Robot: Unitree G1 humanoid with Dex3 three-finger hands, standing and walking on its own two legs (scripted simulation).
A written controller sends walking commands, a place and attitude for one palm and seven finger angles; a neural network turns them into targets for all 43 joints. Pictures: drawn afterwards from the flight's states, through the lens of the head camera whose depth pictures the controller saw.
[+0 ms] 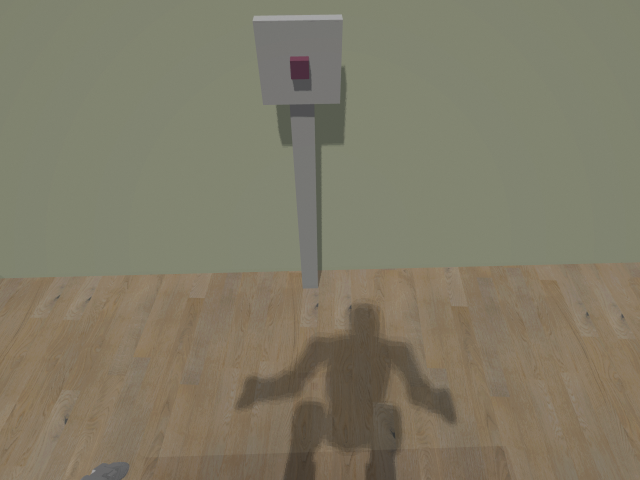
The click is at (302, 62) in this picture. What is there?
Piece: button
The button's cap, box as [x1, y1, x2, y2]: [290, 56, 308, 78]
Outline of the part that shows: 290,57 291,78 308,78 308,56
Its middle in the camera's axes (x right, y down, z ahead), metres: -0.05 -0.37 +0.83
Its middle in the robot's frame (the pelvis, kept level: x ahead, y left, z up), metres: +0.88 +0.09 +0.11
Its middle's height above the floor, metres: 0.88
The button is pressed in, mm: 0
